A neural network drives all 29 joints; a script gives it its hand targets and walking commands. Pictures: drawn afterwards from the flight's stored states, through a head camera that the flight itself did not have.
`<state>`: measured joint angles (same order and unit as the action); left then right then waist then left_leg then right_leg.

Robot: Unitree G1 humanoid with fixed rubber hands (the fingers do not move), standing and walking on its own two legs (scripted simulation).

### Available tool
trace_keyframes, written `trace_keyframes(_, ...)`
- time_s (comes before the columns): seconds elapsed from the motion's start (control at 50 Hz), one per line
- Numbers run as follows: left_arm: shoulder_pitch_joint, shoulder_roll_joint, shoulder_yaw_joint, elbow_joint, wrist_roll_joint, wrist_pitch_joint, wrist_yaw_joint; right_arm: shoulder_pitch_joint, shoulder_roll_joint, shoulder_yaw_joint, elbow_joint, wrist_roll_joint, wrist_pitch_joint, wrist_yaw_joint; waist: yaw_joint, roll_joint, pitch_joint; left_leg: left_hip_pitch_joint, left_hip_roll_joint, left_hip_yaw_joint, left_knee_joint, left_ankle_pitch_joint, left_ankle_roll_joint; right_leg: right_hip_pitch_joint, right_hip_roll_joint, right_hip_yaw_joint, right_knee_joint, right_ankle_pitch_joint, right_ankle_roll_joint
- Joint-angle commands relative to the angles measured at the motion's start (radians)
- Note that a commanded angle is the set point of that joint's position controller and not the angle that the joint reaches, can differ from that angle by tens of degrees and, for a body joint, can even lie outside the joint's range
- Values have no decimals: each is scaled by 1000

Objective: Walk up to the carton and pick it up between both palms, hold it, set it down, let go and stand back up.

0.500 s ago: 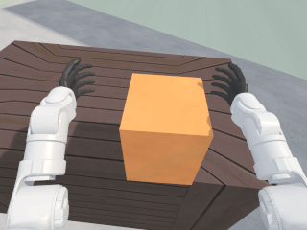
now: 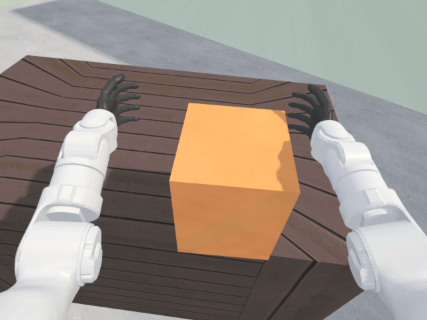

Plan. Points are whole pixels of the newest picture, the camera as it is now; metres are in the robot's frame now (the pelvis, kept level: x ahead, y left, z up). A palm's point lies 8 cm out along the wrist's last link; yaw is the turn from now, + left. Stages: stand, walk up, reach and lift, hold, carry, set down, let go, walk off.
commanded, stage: reach and lift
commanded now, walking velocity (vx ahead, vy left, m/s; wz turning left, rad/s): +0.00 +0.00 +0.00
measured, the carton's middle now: (229, 183) +0.40 -0.02 +0.04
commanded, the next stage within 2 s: none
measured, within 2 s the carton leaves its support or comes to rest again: neither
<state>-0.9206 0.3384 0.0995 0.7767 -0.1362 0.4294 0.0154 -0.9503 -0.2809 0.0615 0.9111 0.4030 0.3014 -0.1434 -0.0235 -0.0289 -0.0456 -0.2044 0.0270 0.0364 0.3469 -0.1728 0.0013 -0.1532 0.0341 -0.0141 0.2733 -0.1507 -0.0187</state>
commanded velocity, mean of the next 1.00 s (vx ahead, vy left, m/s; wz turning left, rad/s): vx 0.00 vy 0.00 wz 0.00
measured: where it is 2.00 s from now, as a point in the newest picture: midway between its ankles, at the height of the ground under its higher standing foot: outside the picture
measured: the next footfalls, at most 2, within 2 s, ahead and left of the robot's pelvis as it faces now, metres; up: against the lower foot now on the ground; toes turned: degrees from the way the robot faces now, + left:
none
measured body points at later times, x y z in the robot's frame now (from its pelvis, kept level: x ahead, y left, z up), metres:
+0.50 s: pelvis -0.01 +0.00 -0.01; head +0.02 +0.02 +0.44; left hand +0.43 +0.20 +0.08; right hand +0.43 -0.17 +0.10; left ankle +0.00 +0.11 -0.75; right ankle -0.01 -0.11 -0.75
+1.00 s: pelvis -0.01 +0.00 -0.01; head +0.02 +0.02 +0.44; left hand +0.44 +0.16 +0.08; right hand +0.43 -0.15 +0.09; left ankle +0.00 +0.11 -0.75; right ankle -0.01 -0.11 -0.75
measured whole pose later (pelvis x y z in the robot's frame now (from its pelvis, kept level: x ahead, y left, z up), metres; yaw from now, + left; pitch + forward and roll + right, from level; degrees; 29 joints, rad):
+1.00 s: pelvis -0.01 +0.00 -0.01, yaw +0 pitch +12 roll -1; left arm -0.91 0.14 0.11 1.23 -0.07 -0.17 0.09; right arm -0.89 -0.11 -0.07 1.16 0.19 -0.07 -0.15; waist -0.02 -0.02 -0.18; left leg -0.49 0.02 0.02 0.47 -0.19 0.00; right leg -0.45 0.03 -0.02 0.41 -0.18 -0.02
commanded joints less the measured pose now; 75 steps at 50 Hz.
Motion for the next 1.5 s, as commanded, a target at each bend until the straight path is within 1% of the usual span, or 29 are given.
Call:
trace_keyframes(0.0,-344,99,26,-110,27,-104,-3,-310,-86,-64,-158,-61,-86,-11,-5,48,-408,186,-31,-1,25,313,-33,111,14,-2,22,359,55)
trace_keyframes(0.02,-351,90,19,-111,25,-125,-1,-300,-78,-72,-151,-70,-98,-11,-5,60,-413,188,-30,-2,25,303,-36,90,16,-8,23,332,51)
trace_keyframes(0.04,-364,87,15,-157,22,-148,6,-301,-81,-89,-187,-78,-116,-13,-4,86,-450,206,-30,0,30,312,-46,74,17,-10,22,321,49)
trace_keyframes(0.12,-391,58,0,-168,0,-224,35,-317,-70,-121,-235,-126,-174,-10,2,100,-542,238,-20,-9,66,349,-61,-1,17,-23,27,283,37)
trace_keyframes(0.16,-381,48,-4,-121,2,-255,43,-308,-55,-125,-196,-140,-191,-7,7,97,-538,231,-18,-12,76,344,-60,-42,18,-25,35,262,38)
trace_keyframes(0.24,-377,38,0,1,1,-321,52,-312,-33,-112,-106,-151,-223,-6,27,56,-524,153,-18,-11,73,282,-43,-47,13,-14,48,211,42)
trace_keyframes(0.3,-356,24,1,101,9,-390,53,-296,-9,-92,-45,-152,-258,-5,42,31,-544,90,-21,-7,80,275,-32,-38,6,0,71,231,48)
trace_keyframes(0.32,-355,17,-4,150,12,-417,53,-292,2,-96,-16,-156,-272,-3,34,36,-543,73,-20,-8,88,266,-33,-47,2,4,77,218,46)
trace_keyframes(0.38,-363,2,-14,245,20,-495,52,-286,13,-94,71,-162,-321,6,36,47,-535,36,-18,-8,98,262,-37,-81,-4,5,89,202,39)
trace_keyframes(0.42,-378,-6,-19,269,12,-546,52,-296,17,-86,77,-155,-357,10,39,54,-564,24,-15,-6,115,278,-44,-85,-7,8,100,208,35)
trace_keyframes(0.48,-407,-8,-30,279,3,-602,54,-308,10,-80,97,-144,-398,13,23,59,-624,20,-15,-12,139,329,-55,-89,-11,7,122,270,34)
trace_keyframes(0.56,-410,-6,-29,309,-7,-629,56,-317,3,-56,127,-124,-418,15,20,50,-630,3,-17,-14,151,336,-58,-98,-11,8,132,291,37)
trace_keyframes(0.72,-407,-33,-28,312,0,-644,57,-330,23,-58,84,-124,-430,6,14,46,-672,-34,-19,-14,151,322,-55,-86,-17,12,146,307,41)
trace_keyframes(0.76,-418,-51,-28,310,7,-641,61,-335,39,-58,93,-132,-423,10,14,56,-652,-20,-17,-13,151,325,-57,-110,-16,7,138,278,34)
trace_keyframes(0.78,-417,-55,-22,314,14,-641,62,-334,46,-65,88,-140,-420,10,20,49,-650,-14,-17,-12,148,307,-56,-118,-16,9,131,254,35)
trace_keyframes(0.86,-428,-102,-13,339,31,-637,66,-336,92,-97,109,-181,-405,13,16,46,-600,-30,-14,-13,129,256,-48,-149,-22,6,119,179,29)
trace_keyframes(0.96,-428,-156,44,287,107,-631,81,-329,146,-158,79,-259,-404,8,21,51,-630,11,-16,-4,134,314,-56,-116,-16,4,117,224,29)
trace_keyframes(1.02,-407,-180,118,265,189,-604,83,-305,188,-199,82,-313,-396,0,32,33,-579,-15,-22,12,107,300,-49,-42,-18,15,110,240,39)
trace_keyframes(1.08,-414,-244,174,190,265,-578,75,-318,270,-248,9,-387,-399,-3,43,24,-587,-30,-30,32,86,303,-39,35,-16,19,112,290,47)
trace_keyframes(1.1,-409,-275,189,184,288,-568,70,-322,304,-269,-2,-421,-400,3,41,15,-570,-20,-31,36,76,310,-38,50,-16,14,108,305,47)
trace_keyframes(1.14,-410,-388,233,163,369,-552,36,-314,427,-321,-15,-515,-403,35,44,32,-535,10,-34,46,53,298,-34,71,-20,4,85,301,48)
trace_keyframes(1.18,-413,-636,220,157,470,-541,-40,-311,703,-328,-27,-656,-415,105,39,40,-501,44,-39,60,27,299,-30,130,-16,-11,61,335,49)
trace_keyframes(1.2,-399,-752,198,161,497,-534,-80,-302,819,-325,-49,-715,-423,145,36,51,-498,70,-42,63,14,305,-33,178,-18,-19,54,370,49)
trace_keyframes(1.24,-331,-815,190,150,523,-518,-118,-257,872,-321,-90,-779,-435,188,40,49,-492,90,-38,74,-3,328,-38,254,-17,-29,58,436,52)
trace_keyframes(1.3,-304,-821,199,92,527,-475,-130,-226,867,-310,-94,-779,-436,209,40,29,-401,93,-32,77,-25,321,-36,290,-15,-42,57,425,61)
trace_keyframes(1.4,-273,-852,143,-17,518,-414,-129,-187,836,-308,-100,-776,-456,217,29,54,-330,191,-24,78,-8,389,-61,204,6,-76,23,328,51)
trace_keyframes(1.42,-283,-859,127,-31,508,-408,-129,-185,834,-313,-90,-774,-457,217,16,59,-323,203,-21,76,-9,376,-63,186,3,-77,12,297,48)
trace_keyframes(1.46,-271,-871,104,-44,502,-395,-125,-182,831,-311,-93,-773,-460,219,12,60,-303,225,-19,76,-6,378,-68,167,7,-83,4,274,50)
trace_keyframes(1.48,-266,-876,98,-50,500,-390,-123,-186,831,-306,-92,-765,-463,221,20,72,-305,227,-17,79,-5,383,-70,161,7,-87,-1,264,49)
